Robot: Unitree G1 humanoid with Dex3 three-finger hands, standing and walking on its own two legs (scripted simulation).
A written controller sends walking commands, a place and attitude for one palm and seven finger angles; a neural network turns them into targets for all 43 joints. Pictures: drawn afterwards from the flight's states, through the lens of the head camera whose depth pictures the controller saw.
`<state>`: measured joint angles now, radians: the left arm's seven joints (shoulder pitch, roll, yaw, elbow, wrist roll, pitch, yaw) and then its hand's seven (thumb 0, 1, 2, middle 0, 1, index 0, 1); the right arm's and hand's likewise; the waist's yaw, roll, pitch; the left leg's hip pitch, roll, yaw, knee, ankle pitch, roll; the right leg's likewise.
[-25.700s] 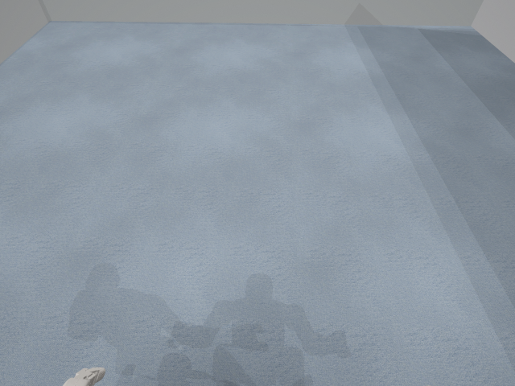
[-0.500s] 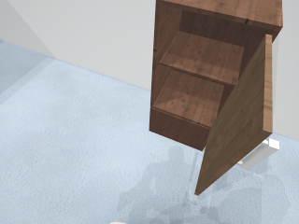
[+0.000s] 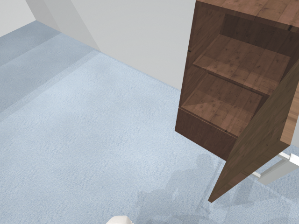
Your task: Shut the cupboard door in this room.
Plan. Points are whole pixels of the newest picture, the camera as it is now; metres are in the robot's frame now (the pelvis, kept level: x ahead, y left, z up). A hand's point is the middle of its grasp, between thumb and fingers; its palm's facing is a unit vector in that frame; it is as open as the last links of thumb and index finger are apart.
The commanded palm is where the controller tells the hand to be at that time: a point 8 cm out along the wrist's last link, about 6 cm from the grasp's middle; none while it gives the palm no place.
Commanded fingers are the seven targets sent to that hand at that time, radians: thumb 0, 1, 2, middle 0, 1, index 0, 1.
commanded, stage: turn or walk to find it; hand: left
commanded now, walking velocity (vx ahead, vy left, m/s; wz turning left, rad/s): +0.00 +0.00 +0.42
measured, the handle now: (268, 166) +0.28 -0.29 -0.02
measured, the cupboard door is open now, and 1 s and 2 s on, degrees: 91 91 91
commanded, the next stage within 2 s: none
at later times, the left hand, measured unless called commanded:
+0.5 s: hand out of the picture +0.03 +0.21 -0.16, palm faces +0.21 -0.93 -0.31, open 7.3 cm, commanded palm none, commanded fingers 0.00 0.90 0.90 -0.20 -0.30 -0.20 -0.30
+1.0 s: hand out of the picture -0.10 +0.21 -0.19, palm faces +0.46 -0.86 -0.25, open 7.3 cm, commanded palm none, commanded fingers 0.00 0.90 0.90 -0.20 -0.30 -0.20 -0.30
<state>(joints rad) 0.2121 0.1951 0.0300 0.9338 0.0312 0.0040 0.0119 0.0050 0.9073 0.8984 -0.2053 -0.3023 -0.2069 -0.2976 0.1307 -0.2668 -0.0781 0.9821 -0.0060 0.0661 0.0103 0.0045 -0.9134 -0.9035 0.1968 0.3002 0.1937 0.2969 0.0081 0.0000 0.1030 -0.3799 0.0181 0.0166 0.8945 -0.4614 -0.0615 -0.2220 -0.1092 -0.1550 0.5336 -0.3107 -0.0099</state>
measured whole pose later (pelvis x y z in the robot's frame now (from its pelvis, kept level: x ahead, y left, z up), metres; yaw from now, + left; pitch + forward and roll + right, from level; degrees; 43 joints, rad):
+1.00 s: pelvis -0.03 +0.00 -0.01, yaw +25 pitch +1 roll +0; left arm 0.22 0.27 0.07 0.98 0.02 0.06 0.02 0.01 0.91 0.90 -0.20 -0.30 -0.21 -0.30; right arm 0.14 -0.20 -0.05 0.96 -0.01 0.03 0.00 0.00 -0.91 -0.90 0.20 0.30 0.20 0.30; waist 0.02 -0.06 0.10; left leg -0.24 0.00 0.05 0.56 -0.34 0.02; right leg -0.40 -0.12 -0.14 0.86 -0.49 0.05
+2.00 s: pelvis -0.04 -0.02 +0.00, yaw +51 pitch +1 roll -1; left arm 0.21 0.27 0.07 0.99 0.02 0.06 0.01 0.01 0.91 0.90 -0.20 -0.30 -0.20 -0.30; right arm 0.12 -0.19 -0.04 0.95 -0.01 0.02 -0.01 0.00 -0.91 -0.90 0.20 0.30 0.20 0.30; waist 0.03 -0.04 0.10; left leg -0.22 0.00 0.02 0.49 -0.29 0.03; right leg -0.45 -0.10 -0.07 1.04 -0.46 0.07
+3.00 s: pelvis -0.03 -0.04 +0.00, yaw +75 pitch +1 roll -1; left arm 0.17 0.26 0.06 0.97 0.01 0.06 0.01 0.01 0.91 0.90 -0.20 -0.30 -0.20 -0.30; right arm 0.14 -0.19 -0.04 0.96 -0.01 0.01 -0.01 0.00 -0.91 -0.90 0.20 0.30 0.20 0.30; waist 0.02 -0.03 0.09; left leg -0.20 -0.01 -0.01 0.45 -0.27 0.03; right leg -0.45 -0.09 -0.04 0.99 -0.44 0.09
